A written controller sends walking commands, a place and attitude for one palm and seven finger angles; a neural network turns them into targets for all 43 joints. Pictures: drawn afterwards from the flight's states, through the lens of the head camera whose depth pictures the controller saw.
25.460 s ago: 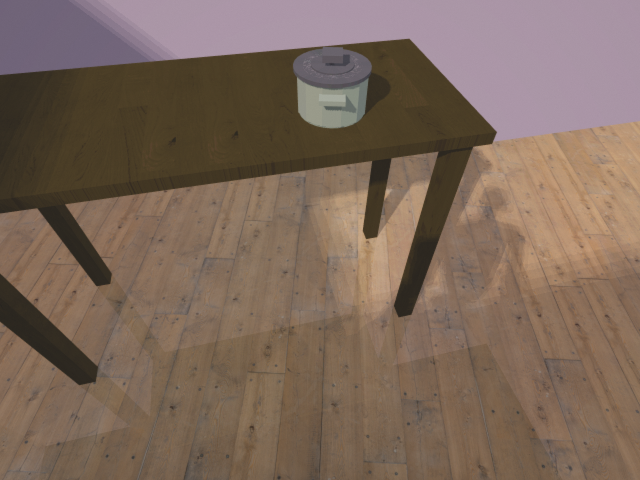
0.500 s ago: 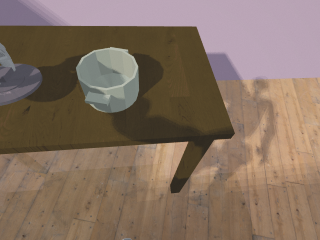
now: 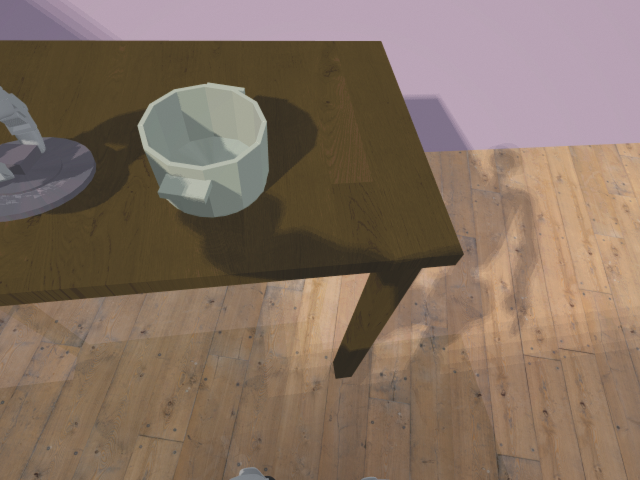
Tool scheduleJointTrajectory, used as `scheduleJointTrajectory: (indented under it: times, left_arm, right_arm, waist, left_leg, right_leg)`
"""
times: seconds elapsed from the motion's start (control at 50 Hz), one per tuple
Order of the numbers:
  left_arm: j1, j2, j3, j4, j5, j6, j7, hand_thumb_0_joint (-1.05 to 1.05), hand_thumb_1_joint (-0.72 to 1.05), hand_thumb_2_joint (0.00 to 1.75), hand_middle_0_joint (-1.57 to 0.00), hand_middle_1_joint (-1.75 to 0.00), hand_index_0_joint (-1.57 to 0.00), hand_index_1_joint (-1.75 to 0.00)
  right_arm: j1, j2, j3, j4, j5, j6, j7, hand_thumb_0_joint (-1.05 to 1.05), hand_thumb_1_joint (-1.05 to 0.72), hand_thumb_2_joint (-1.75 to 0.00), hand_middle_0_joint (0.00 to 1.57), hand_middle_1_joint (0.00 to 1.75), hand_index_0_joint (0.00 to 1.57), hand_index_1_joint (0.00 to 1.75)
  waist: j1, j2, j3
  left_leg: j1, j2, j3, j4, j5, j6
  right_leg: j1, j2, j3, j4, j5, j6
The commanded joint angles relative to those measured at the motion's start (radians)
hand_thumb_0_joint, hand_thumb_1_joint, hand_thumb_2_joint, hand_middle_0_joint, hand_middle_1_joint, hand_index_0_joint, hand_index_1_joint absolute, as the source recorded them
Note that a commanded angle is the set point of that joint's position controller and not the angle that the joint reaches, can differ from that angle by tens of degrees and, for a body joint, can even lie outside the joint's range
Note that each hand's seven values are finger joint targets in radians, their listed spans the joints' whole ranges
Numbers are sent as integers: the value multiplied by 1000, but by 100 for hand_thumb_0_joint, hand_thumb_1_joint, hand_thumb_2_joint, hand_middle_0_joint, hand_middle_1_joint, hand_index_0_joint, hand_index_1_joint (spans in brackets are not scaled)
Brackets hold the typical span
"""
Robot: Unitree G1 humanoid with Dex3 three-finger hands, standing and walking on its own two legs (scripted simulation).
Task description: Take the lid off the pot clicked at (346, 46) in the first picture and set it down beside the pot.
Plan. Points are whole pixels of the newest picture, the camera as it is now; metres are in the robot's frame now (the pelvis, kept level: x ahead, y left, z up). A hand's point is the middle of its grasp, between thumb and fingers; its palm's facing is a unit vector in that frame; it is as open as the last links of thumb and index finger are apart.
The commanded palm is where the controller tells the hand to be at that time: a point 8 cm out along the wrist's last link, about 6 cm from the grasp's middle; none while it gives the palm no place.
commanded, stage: lower the lid onto the table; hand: left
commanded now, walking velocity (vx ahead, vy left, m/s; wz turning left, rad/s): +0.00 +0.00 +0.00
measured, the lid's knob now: (13, 158) +0.50 +0.34 +0.09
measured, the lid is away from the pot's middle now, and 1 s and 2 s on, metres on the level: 0.23 0.25 0.25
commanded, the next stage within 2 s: open the fingers wide in 0.22 s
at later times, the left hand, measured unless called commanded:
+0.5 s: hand out of the picture +0.45 +0.35 +0.10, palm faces -0.42 -0.15 -0.89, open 7.6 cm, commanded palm +0.48 +0.35 +0.17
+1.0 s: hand out of the picture +0.45 +0.36 +0.10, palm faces -0.42 -0.14 -0.90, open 9.0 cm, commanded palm +0.49 +0.35 +0.17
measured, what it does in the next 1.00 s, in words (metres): stands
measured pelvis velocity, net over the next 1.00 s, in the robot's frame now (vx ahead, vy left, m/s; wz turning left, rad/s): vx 0.00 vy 0.00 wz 0.00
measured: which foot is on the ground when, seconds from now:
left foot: down 0.00-1.00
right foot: down 0.00-1.00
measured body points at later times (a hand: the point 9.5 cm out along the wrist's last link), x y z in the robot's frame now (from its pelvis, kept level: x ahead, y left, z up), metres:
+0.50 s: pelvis +0.00 +0.00 -0.01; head +0.09 +0.03 +0.43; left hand +0.47 +0.36 +0.15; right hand +0.00 -0.28 -0.12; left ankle +0.02 +0.07 -0.72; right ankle -0.02 -0.14 -0.72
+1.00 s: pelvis +0.00 +0.00 -0.01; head +0.09 +0.03 +0.43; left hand +0.47 +0.36 +0.16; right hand +0.02 -0.28 -0.12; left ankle +0.02 +0.07 -0.72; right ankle -0.02 -0.14 -0.72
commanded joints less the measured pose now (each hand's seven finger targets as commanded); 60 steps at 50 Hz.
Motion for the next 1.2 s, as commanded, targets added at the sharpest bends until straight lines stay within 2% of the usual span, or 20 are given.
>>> scheduleJointTrajectory:
  times: [0.0, 0.1, 0.16, 0.24, 0.28, 0.3, 0.34, 0.4, 0.42, 0.46, 0.52, 0.54, 0.6, 0.64, 0.74, 0.82, 0.94, 1.02, 1.14, 1.18]
  left_arm:
    - [-551, 349, 53, -209, 5, 3, 56, 0, 72, 97, -111, -117, -72, -105]
    - [-520, 372, 62, -171, 11, 5, 57, 0, 72, 97, -111, -117, -72, -105]
    - [-522, 404, 81, -192, 19, -6, 63, 0, 72, 97, -111, -117, -72, -105]
    - [-521, 355, 59, -199, 9, -7, 59, 0, 72, 97, -111, -117, -72, -105]
    - [-479, 300, 23, -133, 6, 1, 52, 0, 72, 97, -111, -117, -72, -105]
    - [-289, 293, 91, -203, -8, -3, 52, 0, 72, 97, -111, -117, -72, -105]
    - [-263, 412, 219, -404, 24, -90, 94, 0, 70, 92, -106, -116, -69, -105]
    - [-324, 340, 162, -396, -2, -97, 95, 0, 66, 86, -100, -116, -66, -105]
    - [-330, 321, 145, -417, -22, -110, 90, 0, 65, 85, -98, -115, -65, -105]
    - [-345, 422, 205, -390, -3, -110, 102, 0, 61, 83, -94, -114, -62, -104]
    - [-328, 329, 124, -349, -8, -108, 103, 0, 55, 81, -88, -112, -59, -103]
    - [-360, 384, 164, -376, 3, -108, 112, 0, 54, 80, -86, -111, -58, -103]
    - [-337, 330, 113, -308, 13, -95, 113, 0, 48, 78, -80, -109, -56, -101]
    - [-359, 376, 150, -358, 5, -104, 113, 0, 44, 78, -77, -107, -54, -100]
    - [-378, 346, 127, -353, -9, -102, 102, 0, 34, 76, -68, -102, -50, -97]
    - [-360, 286, 84, -346, -25, -105, 91, 0, 26, 74, -61, -98, -47, -94]
    - [-345, 339, 132, -360, -18, -109, 91, 0, 14, 70, -50, -93, -42, -90]
    - [-308, 299, 106, -342, -30, -110, 83, 0, 6, 69, -43, -89, -39, -87]
    - [-332, 385, 165, -377, -7, -111, 98, 0, -3, 68, -36, -84, -36, -84]
    - [-303, 348, 140, -321, -4, -105, 97, 0, -3, 68, -36, -83, -36, -83]
  right_arm:
    - [119, -202, -66, -49, 1, -9, -12, 0, -90, -90, 20, 30, 20, 30]
    - [129, -206, -64, -49, 2, 0, -12, 0, -90, -90, 20, 30, 20, 30]
    - [134, -206, -63, -51, 0, 2, -17, 0, -90, -90, 20, 30, 20, 30]
    - [148, -206, -70, -38, -1, 7, -15, 0, -90, -90, 20, 30, 20, 30]
    - [152, -204, -69, -37, 1, 10, -9, 0, -90, -90, 20, 30, 20, 30]
    - [130, -186, -81, -92, 0, 19, 15, 0, -90, -90, 20, 30, 20, 30]
    - [112, -187, -88, -107, -22, 55, 10, 0, -90, -90, 20, 30, 20, 30]
    - [97, -189, -93, -101, -12, 80, 10, 0, -90, -90, 20, 30, 20, 30]
    - [92, -187, -88, -106, -6, 78, 4, 0, -90, -90, 20, 30, 20, 30]
    - [95, -196, -88, -98, -7, 88, -2, 0, -90, -90, 20, 30, 20, 30]
    - [83, -184, -76, -95, 3, 83, -2, 0, -90, -90, 20, 30, 20, 30]
    - [85, -191, -81, -89, -4, 89, 0, 0, -90, -90, 20, 30, 20, 30]
    - [78, -184, -75, -92, -2, 85, 1, 0, -90, -90, 20, 30, 20, 30]
    - [72, -187, -75, -98, -2, 87, -3, 0, -90, -90, 20, 30, 20, 30]
    - [72, -189, -77, -97, -1, 85, -5, 0, -90, -90, 20, 30, 20, 30]
    - [66, -185, -73, -98, 6, 85, -7, 0, -90, -90, 20, 30, 20, 30]
    - [75, -186, -80, -96, -1, 97, -2, 0, -90, -90, 20, 30, 20, 30]
    - [78, -184, -76, -95, 6, 98, 0, 0, -90, -90, 20, 30, 20, 30]
    - [82, -185, -79, -103, -2, 108, 4, 0, -90, -90, 20, 30, 20, 30]
    - [85, -185, -79, -100, 1, 108, 5, 0, -90, -90, 20, 30, 20, 30]
  waist:
    - [1, 196, -450]
    - [-2, 152, -422]
    - [2, 207, -464]
    - [-3, 232, -477]
    - [-15, 192, -403]
    - [49, 203, -451]
    - [71, 252, -566]
    - [24, 178, -466]
    - [25, 159, -450]
    - [27, 152, -466]
    - [21, 200, -392]
    - [28, 218, -432]
    - [13, 184, -386]
    - [26, 204, -449]
    - [17, 166, -459]
    - [13, 154, -424]
    - [25, 176, -471]
    - [25, 156, -422]
    - [40, 205, -477]
    - [26, 168, -425]
  left_leg:
    - [489, -12, -71, -31, 393, -3]
    - [429, -16, -57, -23, 331, 3]
    - [461, -10, -63, -4, 402, -3]
    - [516, 5, -77, 11, 487, -12]
    - [472, 2, -79, 13, 428, -8]
    - [490, -10, -93, 2, 514, -21]
    - [586, 13, -102, 34, 718, -44]
    - [509, 7, -87, 11, 502, -11]
    - [499, 3, -78, 7, 491, -2]
    - [466, -5, -79, -2, 389, 4]
    - [458, -6, -72, -8, 387, -2]
    - [484, 1, -83, -8, 380, -8]
    - [434, -11, -75, -6, 305, -2]
    - [467, -6, -77, 0, 357, -3]
    - [470, -6, -78, 5, 368, 1]
    - [447, -9, -69, 4, 379, 3]
    - [471, -9, -70, 18, 437, -2]
    - [457, -8, -70, 14, 455, -1]
    - [472, -10, -76, 14, 455, -8]
    - [443, -11, -76, 12, 413, -6]
  right_leg:
    - [-57, 60, -26, -44, 212, -43]
    - [-55, 62, -24, -36, 201, -40]
    - [-69, 64, -24, -20, 216, -42]
    - [-130, 69, -31, -11, 205, -39]
    - [-170, 72, -39, -15, 170, -40]
    - [-114, 71, -52, 0, 186, -53]
    - [-119, 75, -40, 16, 221, -55]
    - [-138, 67, -34, -20, 161, -43]
    - [-126, 69, -40, -19, 162, -45]
    - [-102, 65, -31, -19, 145, -47]
    - [-146, 66, -42, -17, 125, -54]
    - [-150, 65, -34, -17, 111, -52]
    - [-152, 65, -34, -21, 102, -55]
    - [-127, 63, -28, -13, 125, -53]
    - [-125, 63, -30, -9, 140, -48]
    - [-128, 63, -38, -5, 153, -50]
    - [-113, 67, -28, -2, 176, -48]
    - [-129, 70, -43, 1, 176, -53]
    - [-109, 70, -29, 1, 174, -54]
    - [-133, 72, -36, -2, 154, -55]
